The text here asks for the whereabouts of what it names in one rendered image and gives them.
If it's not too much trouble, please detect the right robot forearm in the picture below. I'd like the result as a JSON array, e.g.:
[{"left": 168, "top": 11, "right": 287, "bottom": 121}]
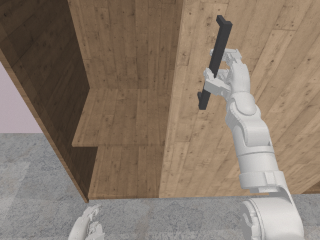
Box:
[{"left": 225, "top": 92, "right": 304, "bottom": 237}]

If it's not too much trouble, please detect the left robot hand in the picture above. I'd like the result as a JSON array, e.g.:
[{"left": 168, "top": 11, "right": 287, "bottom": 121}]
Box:
[{"left": 68, "top": 203, "right": 105, "bottom": 240}]

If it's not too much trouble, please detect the right robot hand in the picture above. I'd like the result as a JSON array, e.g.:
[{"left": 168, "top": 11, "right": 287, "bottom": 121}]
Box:
[{"left": 203, "top": 48, "right": 251, "bottom": 103}]

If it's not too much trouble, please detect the handle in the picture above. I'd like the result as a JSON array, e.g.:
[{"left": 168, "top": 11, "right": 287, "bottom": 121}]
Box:
[{"left": 197, "top": 15, "right": 233, "bottom": 110}]

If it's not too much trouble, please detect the robot right upper arm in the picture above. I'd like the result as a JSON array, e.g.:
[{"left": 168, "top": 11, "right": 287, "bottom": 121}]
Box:
[{"left": 240, "top": 197, "right": 305, "bottom": 240}]

